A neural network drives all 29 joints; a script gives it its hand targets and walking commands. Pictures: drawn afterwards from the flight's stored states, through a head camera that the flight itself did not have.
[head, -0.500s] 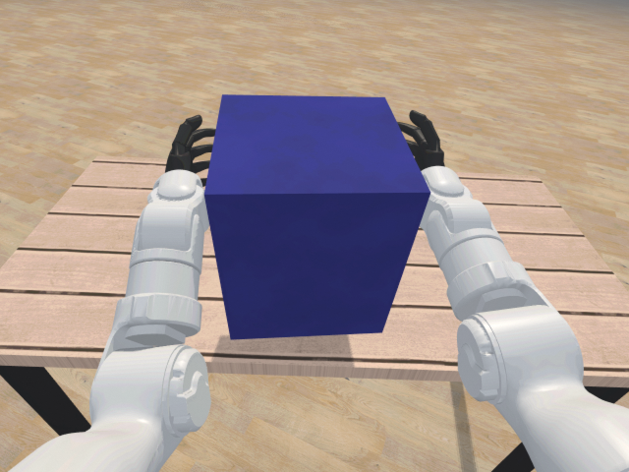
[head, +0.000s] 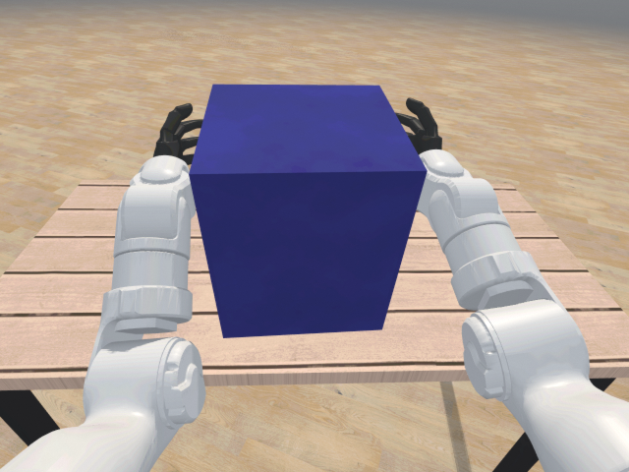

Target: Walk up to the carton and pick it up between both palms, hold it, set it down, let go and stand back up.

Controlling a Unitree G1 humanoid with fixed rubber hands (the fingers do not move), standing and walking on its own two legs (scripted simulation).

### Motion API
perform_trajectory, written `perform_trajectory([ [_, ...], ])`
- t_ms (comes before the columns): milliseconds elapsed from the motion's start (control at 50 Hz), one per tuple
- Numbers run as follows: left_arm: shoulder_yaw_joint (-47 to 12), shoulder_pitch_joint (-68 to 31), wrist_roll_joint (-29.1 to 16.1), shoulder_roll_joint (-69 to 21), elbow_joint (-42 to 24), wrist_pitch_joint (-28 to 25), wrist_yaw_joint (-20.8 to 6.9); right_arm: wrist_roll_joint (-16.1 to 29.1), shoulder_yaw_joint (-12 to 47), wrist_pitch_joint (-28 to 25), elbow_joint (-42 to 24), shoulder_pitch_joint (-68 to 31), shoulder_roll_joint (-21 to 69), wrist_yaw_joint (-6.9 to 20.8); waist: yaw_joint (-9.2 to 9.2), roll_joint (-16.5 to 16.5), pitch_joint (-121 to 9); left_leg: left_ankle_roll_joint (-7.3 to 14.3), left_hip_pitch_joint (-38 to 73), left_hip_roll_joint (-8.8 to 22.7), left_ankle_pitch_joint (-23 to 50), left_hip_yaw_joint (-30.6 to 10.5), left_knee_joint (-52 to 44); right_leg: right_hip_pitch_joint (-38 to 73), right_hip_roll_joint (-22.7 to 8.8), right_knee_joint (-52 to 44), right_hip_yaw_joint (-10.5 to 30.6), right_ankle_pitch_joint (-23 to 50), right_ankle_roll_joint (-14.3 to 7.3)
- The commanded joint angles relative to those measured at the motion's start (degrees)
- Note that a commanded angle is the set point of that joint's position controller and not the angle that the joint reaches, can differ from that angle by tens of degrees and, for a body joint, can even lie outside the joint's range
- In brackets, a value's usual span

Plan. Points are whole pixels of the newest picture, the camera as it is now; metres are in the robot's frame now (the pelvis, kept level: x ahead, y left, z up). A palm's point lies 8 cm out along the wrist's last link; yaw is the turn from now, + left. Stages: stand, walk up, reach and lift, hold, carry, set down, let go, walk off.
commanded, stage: reach and lift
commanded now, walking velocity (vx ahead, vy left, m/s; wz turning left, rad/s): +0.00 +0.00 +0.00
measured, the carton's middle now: (301, 212) +0.38 -0.01 +0.20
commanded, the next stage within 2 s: hold in 1.06 s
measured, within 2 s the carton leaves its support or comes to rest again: neither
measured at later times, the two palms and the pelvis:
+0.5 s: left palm (171, 143) +0.39 +0.13 +0.29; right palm (432, 131) +0.38 -0.17 +0.30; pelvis +0.00 -0.01 +0.00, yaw +0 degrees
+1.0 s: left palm (164, 126) +0.38 +0.14 +0.31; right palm (435, 114) +0.38 -0.17 +0.32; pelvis +0.01 -0.01 +0.00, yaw +0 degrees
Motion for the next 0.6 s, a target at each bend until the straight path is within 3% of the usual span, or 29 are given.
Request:
perform_trajectory([
  [0, -21.28, -46.35, -8.63, -35.37, -5.49, -3.74, -7.67, 6.5, 11.76, 0.25, -16.72, -43.48, 39.94, 6.24, 0.42, 1.87, -18.96, -2.73, 2.67, -2.48, 11.18, -0.72, -3.34, 4.6, 3.97, -0.72, 1.26, 7.0, 1.75],
  [200, -19.34, -51.34, -9.47, -33.87, -2.66, -2.66, -7.57, 7.32, 9.21, 2.55, -12.42, -46.84, 38.61, 6.91, 0.83, 2.72, -19.35, -2.9, -0.57, -2.13, 6.99, -0.78, -4.25, 3.77, 4.03, -0.57, 1.89, 3.75, 1.21],
  [260, -20.67, -54.46, -11.47, -34.12, -5.39, -3.16, -7.12, 8.82, 10.08, 2.82, -13.58, -48.45, 39.58, 6.77, 0.24, 3.15, -22.76, -3.42, 0.7, -2.28, 10.88, -1.15, -2.77, 4.39, 4.18, -0.04, 2.03, 7.05, 1.47],
  [400, -17.53, -52.53, -10.18, -31.56, -3.62, -1.98, -7.88, 10.78, 10.89, 5.02, -12.69, -46.82, 38.64, 5.37, 0.82, 1.91, -22.15, -3.3, 0.69, -2.91, 12.54, -0.9, -2.31, 6.51, 4.01, 0.01, 2.6, 11.0, 2.3],
  [540, -17.91, -53.34, -10.53, -30.76, -3.97, -0.65, -8.91, 12.12, 10.13, 6.56, -13.55, -47.66, 36.73, 4.41, -0.56, 3.2, -21.48, -4.23, 1.17, -2.83, 14.51, -1.32, -1.53, 6.44, 4.08, 0.18, 2.6, 13.06, 2.42],
  [580, -16.61, -53.49, -10.21, -29.78, -3.19, -0.44, -9.13, 12.27, 10.52, 7.15, -14.13, -48.36, 37.33, 4.07, 0.1, 1.47, -21.0, -3.67, 0.66, -2.97, 13.45, -1.2, -1.57, 6.88, 3.88, -0.04, 2.72, 13.25, 2.79],
])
